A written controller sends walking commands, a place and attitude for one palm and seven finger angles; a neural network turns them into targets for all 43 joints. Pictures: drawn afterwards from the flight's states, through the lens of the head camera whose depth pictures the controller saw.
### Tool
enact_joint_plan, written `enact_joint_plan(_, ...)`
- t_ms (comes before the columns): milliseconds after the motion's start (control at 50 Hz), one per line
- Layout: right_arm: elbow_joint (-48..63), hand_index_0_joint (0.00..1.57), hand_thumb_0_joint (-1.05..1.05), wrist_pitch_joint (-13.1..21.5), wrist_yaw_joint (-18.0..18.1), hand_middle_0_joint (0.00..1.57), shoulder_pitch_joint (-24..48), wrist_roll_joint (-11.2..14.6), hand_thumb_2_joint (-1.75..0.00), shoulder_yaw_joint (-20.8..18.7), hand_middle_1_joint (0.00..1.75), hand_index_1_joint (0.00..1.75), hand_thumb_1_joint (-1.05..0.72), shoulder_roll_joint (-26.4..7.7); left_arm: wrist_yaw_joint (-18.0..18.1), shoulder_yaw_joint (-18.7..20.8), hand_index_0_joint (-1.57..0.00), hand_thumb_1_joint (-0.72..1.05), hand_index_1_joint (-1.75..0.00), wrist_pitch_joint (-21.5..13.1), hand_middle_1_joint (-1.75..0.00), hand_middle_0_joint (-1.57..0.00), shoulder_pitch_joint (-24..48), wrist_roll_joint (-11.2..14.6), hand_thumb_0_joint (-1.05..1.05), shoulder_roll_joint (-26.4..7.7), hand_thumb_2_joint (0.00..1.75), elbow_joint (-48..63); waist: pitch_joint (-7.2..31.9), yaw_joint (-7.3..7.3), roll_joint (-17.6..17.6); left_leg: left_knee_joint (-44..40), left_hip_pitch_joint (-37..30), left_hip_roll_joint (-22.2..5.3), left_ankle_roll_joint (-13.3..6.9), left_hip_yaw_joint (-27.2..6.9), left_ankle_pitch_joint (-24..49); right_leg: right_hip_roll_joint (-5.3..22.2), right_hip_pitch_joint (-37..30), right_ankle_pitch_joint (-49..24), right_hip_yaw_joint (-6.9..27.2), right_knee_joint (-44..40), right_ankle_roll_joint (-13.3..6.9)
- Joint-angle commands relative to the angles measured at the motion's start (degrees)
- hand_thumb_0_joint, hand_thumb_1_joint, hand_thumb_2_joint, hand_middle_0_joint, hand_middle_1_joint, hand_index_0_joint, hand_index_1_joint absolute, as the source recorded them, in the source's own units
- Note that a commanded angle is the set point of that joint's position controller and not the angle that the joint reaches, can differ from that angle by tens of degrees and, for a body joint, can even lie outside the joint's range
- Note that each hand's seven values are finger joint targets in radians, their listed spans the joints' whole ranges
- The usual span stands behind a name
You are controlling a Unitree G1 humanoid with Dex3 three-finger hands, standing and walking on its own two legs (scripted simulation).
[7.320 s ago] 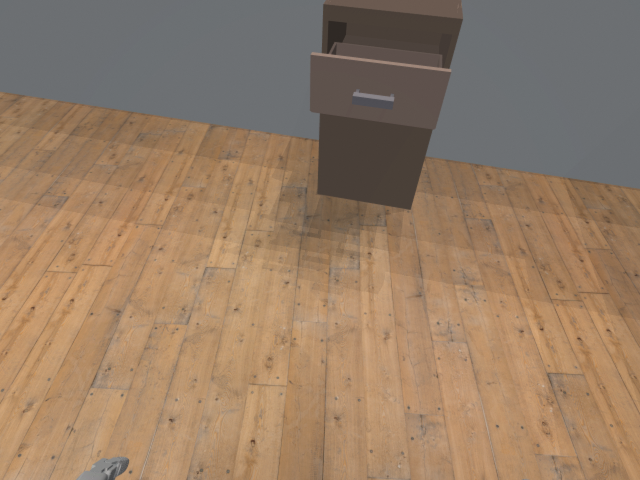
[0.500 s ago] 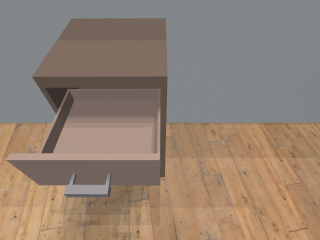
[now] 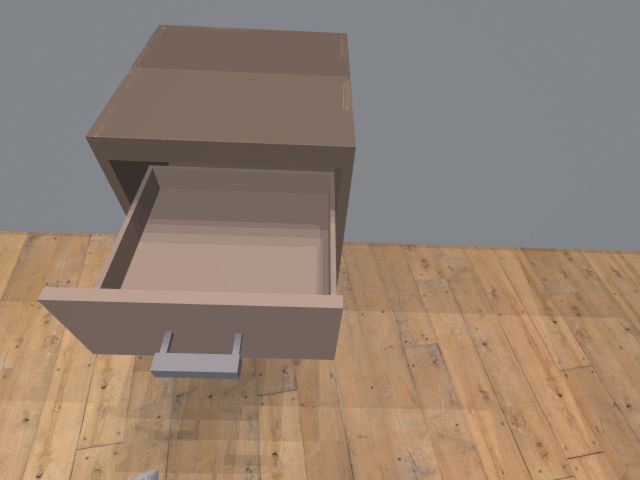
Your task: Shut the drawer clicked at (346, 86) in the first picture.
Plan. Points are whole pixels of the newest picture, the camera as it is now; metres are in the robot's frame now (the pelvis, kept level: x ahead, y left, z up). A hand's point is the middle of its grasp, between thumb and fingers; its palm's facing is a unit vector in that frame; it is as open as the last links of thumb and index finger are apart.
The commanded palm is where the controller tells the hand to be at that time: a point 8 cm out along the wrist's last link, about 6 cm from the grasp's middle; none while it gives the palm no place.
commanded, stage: raise the hand and make a fist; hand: left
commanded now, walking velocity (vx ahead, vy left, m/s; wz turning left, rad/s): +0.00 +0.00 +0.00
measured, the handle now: (200, 351) +0.30 +0.20 -0.08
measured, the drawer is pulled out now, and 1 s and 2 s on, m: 0.28 0.28 0.28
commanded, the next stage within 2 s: bring the fist close to the handle in 1.82 s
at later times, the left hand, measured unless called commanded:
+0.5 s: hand out of the picture +0.12 +0.14 -0.03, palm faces +0.08 -1.00 -0.05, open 5.1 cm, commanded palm +0.10 +0.20 -0.03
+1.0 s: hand (196, 479) +0.13 +0.14 -0.01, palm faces +0.04 -1.00 -0.03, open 3.1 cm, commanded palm +0.09 +0.20 +0.00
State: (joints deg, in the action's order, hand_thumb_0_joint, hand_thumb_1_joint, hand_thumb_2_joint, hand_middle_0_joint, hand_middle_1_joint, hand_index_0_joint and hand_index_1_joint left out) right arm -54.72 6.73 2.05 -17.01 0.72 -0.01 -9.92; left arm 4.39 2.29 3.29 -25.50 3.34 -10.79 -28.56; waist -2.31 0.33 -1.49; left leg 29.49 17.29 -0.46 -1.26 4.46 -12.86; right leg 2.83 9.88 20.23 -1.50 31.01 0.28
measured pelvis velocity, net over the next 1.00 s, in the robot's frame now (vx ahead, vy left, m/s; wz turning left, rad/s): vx -0.03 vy -0.03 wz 0.03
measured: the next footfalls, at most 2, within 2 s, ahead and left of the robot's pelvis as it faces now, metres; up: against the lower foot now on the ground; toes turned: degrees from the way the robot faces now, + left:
none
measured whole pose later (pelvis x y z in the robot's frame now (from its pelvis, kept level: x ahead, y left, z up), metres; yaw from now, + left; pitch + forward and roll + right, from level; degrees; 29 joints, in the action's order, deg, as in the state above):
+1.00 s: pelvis -0.03 -0.03 -0.07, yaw +2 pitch +13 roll -1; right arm -33.0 12.4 3.7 -12.1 2.2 -4.5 -12.9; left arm -13.4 5.1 -26.5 -39.1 14.7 -10.2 10.2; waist 8.2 -0.1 1.7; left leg 61.6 50.3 -2.4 0.8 -1.3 -24.0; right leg -0.1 40.7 33.8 -4.4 61.9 -1.3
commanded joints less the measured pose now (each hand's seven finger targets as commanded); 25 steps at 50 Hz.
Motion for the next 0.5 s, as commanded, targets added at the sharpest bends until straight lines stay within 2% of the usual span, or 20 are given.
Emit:
enact_joint_plan(0, 13.64, 0.2, 0.0, 11.12, 1.02, 0.2, 4.13, 1.24, -0.9, -2.8, 0.3, 0.3, -0.9, -9.26, 2.83, -5.57, -0.3, 0.9, -0.41, -6.18, -0.41, -0.3, 3.49, 4.59, 0.0, 4.98, 0.9, 35.67, 8.12, -3.15, 6.06, -4.08, -10.72, -4.04, 0.7, -8.42, 17.24, -2.14, 16.55, -1.36, -4.41, 5.11, -0.67)
enact_joint_plan(20, 14.88, 0.2, 0.0, 11.11, 1.13, 0.2, 5.42, 0.72, -0.9, -3.92, 0.3, 0.3, -0.9, -10.36, 1.78, -2.78, -0.32, 0.9, -0.43, -8.58, -0.43, -0.32, 4.29, 3.92, 0.0, 2.15, 0.9, 33.7, 3.93, -4.44, 1.19, -0.91, -4.15, -2.78, 0.49, -7.64, 6.69, -2.53, 18.75, -0.55, -5.21, 1.71, -0.83)
enact_joint_plan(40, 16.5, 0.2, 0.0, 11.07, 1.14, 0.2, 6.48, 0.33, -0.9, -4.13, 0.3, 0.3, -0.9, -10.35, 0.28, -1.78, -0.34, 0.9, -0.45, -11.45, -0.45, -0.34, -0.95, 3.89, 0.0, 2.53, 0.9, 28.73, -0.1, -3.27, -3.88, 1.83, 3.03, -1.25, 0.62, -6.96, -0.88, -2.82, 20.46, -0.03, -6.0, -0.06, -0.83)
enact_joint_plan(60, 18.46, 0.2, 0.0, 10.82, 0.69, 0.2, 7.7, 0.36, -0.9, -4.32, 0.3, 0.3, -0.9, -10.24, -1.44, 0.43, -0.36, 0.9, -0.47, -14.0, -0.47, -0.36, -8.78, 4.36, 0.0, 2.31, 0.9, 23.55, -0.47, -1.38, -5.66, 3.82, 7.07, -0.33, 0.89, -6.08, -3.18, -3.05, 20.78, 1.49, -6.03, 0.2, -1.18)
enact_joint_plan(80, 19.8, 0.2, 0.0, 10.41, 0.26, 0.2, 8.59, -0.1, -0.9, -4.38, 0.3, 0.3, -0.9, -10.09, -3.66, 1.91, -0.38, 0.9, -0.5, -17.8, -0.5, -0.38, -12.36, 5.04, 0.0, 2.19, 0.9, 21.08, 1.97, -0.3, -10.02, 6.84, 9.86, -0.28, 1.08, -6.04, -2.22, -3.44, 23.1, 1.2, -6.34, 3.32, -1.31)
enact_joint_plan(120, 22.31, 0.2, 0.0, 9.54, -0.74, 0.2, 10.65, -0.75, -0.9, -5.47, 0.3, 0.3, -0.9, -9.87, -9.94, 4.1, -0.42, 0.9, -0.54, -26.12, -0.54, -0.42, -18.77, 6.74, 0.0, 2.8, 0.9, 20.42, 7.71, 2.25, -13.84, 13.08, 14.18, -0.77, 1.64, -4.81, 2.98, -4.17, 26.19, -4.45, -7.0, 12.28, -1.41)
enact_joint_plan(140, 23.72, 0.2, 0.0, 9.46, -1.4, 0.2, 11.96, -0.76, -0.9, -5.76, 0.3, 0.3, -0.9, -9.88, -13.15, 2.86, -0.44, 0.9, -0.56, -30.32, -0.56, -0.44, -18.07, 7.64, 0.0, 3.73, 0.9, 21.56, 9.46, 2.5, -13.02, 15.78, 16.53, -0.65, 1.84, -4.32, 2.56, -4.13, 28.48, -4.48, -6.58, 15.46, -1.39)
enact_joint_plan(160, 24.71, 0.2, 0.0, 9.77, -2.15, 0.2, 11.92, -0.58, -0.9, -5.89, 0.3, 0.3, -0.9, -9.48, -14.97, 3.06, -0.46, 0.9, -0.58, -33.36, -0.58, -0.46, -17.5, 7.63, 0.0, 3.28, 0.9, 21.93, 11.05, 3.21, -8.93, 17.64, 18.05, -0.49, 1.89, -4.23, 1.73, -3.82, 29.72, -3.71, -5.66, 17.68, -1.79)
enact_joint_plan(180, 26.91, 0.2, 0.0, 10.37, -2.61, 0.2, 12.62, -0.56, -0.9, -5.8, 0.3, 0.3, -0.9, -9.84, -16.71, 1.81, -0.48, 0.9, -0.6, -37.03, -0.6, -0.48, -11.43, 8.39, 0.0, 2.75, 0.9, 29.08, 14.36, 2.33, -2.8, 19.93, 18.2, -0.48, 1.77, -4.1, -0.49, -3.66, 32.53, -0.42, -4.84, 19.95, -1.81)
enact_joint_plan(200, 27.92, 0.2, 0.0, 10.86, -2.72, 0.2, 12.51, -0.72, -0.9, -5.78, 0.3, 0.3, -0.9, -9.48, -17.68, 3.35, -0.5, 0.9, -0.62, -40.52, -0.62, -0.5, -5.73, 8.6, 0.0, -0.41, 0.9, 34.4, 17.77, 2.0, 3.93, 22.38, 17.98, -0.58, 1.54, -4.21, -2.08, -3.55, 35.41, 2.71, -3.59, 21.92, -2.07)
enact_joint_plan(240, 28.99, 0.2, 0.0, 11.26, -2.3, 0.2, 11.93, -1.08, -0.9, -5.79, 0.3, 0.3, -0.9, -8.82, -17.95, 7.77, -0.54, 0.9, -0.67, -46.0, -0.67, -0.54, -0.53, 9.06, 0.0, -6.16, 0.9, 42.37, 22.72, 1.49, 9.09, 26.13, 18.52, -1.02, 0.92, -4.99, -4.73, -3.67, 39.57, 6.91, -1.85, 24.61, -2.41)
enact_joint_plan(260, 28.69, 0.2, 0.0, 11.02, -1.85, 0.2, 11.53, -1.29, -0.9, -5.62, 0.3, 0.3, -0.9, -9.15, -16.76, 10.02, -0.56, 0.9, -0.69, -47.05, -0.69, -0.56, 2.68, 8.94, 0.0, -9.38, 0.9, 46.26, 21.67, 1.05, 10.83, 26.97, 20.37, -1.16, 0.81, -5.69, -8.07, -3.83, 41.5, 9.31, -1.16, 25.23, -2.5)
enact_joint_plan(280, 29.79, 0.2, 0.0, 10.82, -1.23, 0.2, 11.97, -1.23, -0.9, -5.29, 0.3, 0.3, -0.9, -9.02, -16.1, 8.67, -0.58, 0.9, -0.71, -47.55, -0.71, -0.58, 4.77, 9.51, 0.0, -7.79, 0.9, 49.43, 22.16, 0.18, 11.68, 27.21, 20.77, -1.11, 0.54, -6.17, -11.82, -3.67, 42.54, 12.01, -0.88, 25.57, -2.53)
enact_joint_plan(320, 30.83, 0.2, 0.0, 10.73, -0.17, 0.2, 12.19, -0.44, -0.9, -4.35, 0.3, 0.3, -0.9, -8.96, -14.87, 6.45, -0.62, 0.9, -0.75, -46.36, -0.75, -0.62, 7.23, 10.23, 0.0, -5.49, 0.9, 49.6, 17.64, -1.73, 11.18, 27.54, 24.51, -1.08, 0.11, -7.03, -19.91, -3.39, 44.64, 17.15, 0.6, 23.91, -2.39)
enact_joint_plan(360, 31.2, 0.2, 0.0, 10.18, 0.74, 0.2, 10.97, 0.41, -0.9, -3.79, 0.3, 0.3, -0.9, -9.76, -14.9, 5.8, -0.66, 0.9, -0.8, -42.37, -0.8, -0.66, 6.86, 10.62, 0.0, -6.23, 0.9, 47.75, 15.89, -3.1, 8.97, 28.25, 27.47, -0.93, -0.07, -7.29, -23.99, -3.38, 44.41, 22.51, 2.98, 20.67, -2.03)
enact_joint_plan(380, 32.0, 0.2, 0.0, 9.91, 1.14, 0.2, 10.51, 0.96, -0.9, -3.44, 0.3, 0.3, -0.9, -9.94, -15.71, 3.94, -0.68, 0.9, -0.82, -39.91, -0.82, -0.68, 6.46, 10.77, 0.0, -5.54, 0.9, 47.55, 15.54, -3.39, 7.95, 28.75, 27.86, -0.8, -0.25, -6.97, -23.68, -3.23, 43.68, 23.34, 3.81, 19.36, -1.86)
enact_joint_plan(420, 33.15, 0.2, 0.0, 9.36, 1.99, 0.2, 9.55, 1.5, -0.9, -2.9, 0.3, 0.3, -0.9, -10.19, -17.88, 1.3, -0.72, 0.9, -0.86, -34.09, -0.86, -0.72, 5.93, 10.78, 0.0, -5.58, 0.9, 46.87, 16.29, -3.57, 5.96, 29.07, 27.6, -0.58, -0.72, -6.2, -21.51, -3.02, 40.92, 24.43, 5.28, 16.49, -1.39)
enact_joint_plan(440, 33.47, 0.2, 0.0, 8.98, 2.39, 0.2, 9.08, 1.73, -0.9, -2.81, 0.3, 0.3, -0.9, -10.07, -18.71, 1.93, -0.74, 0.9, -0.88, -30.95, -0.88, -0.74, 5.18, 10.95, 0.0, -6.54, 0.9, 46.22, 17.11, -2.95, 5.03, 28.99, 27.83, -0.43, -0.79, -5.96, -20.35, -2.79, 38.85, 24.97, 5.89, 15.29, -1.2)
enact_joint_plan(460, 33.52, 0.2, 0.0, 8.42, 2.69, 0.2, 9.31, 2.07, -0.9, -2.9, 0.3, 0.3, -0.9, -10.03, -19.08, 4.17, -0.76, 0.9, -0.91, -27.63, -0.91, -0.76, 2.44, 10.75, 0.0, -8.27, 0.9, 43.05, 17.35, -2.35, 3.65, 29.27, 28.03, -0.43, -0.93, -5.75, -19.08, -2.79, 37.59, 25.43, 6.74, 14.02, -0.97)
enact_joint_plan(480, 34.41, 0.2, 0.0, 7.83, 2.88, 0.2, 9.13, 2.16, -0.9, -2.51, 0.3, 0.3, -0.9, -9.79, -19.5, 3.73, -0.78, 0.9, -0.93, -25.1, -0.93, -0.78, 2.1, 11.16, 0.0, -7.75, 0.9, 43.95, 16.85, -1.91, 3.03, 29.0, 28.01, -0.3, -0.97, -5.5, -17.94, -2.37, 36.38, 25.6, 7.15, 13.08, -0.73)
